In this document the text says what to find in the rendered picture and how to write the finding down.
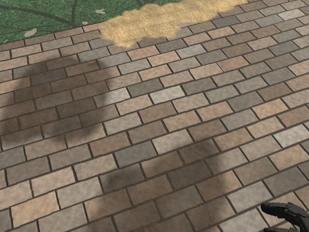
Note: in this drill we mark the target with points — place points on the robot right hand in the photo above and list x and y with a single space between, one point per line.
290 212

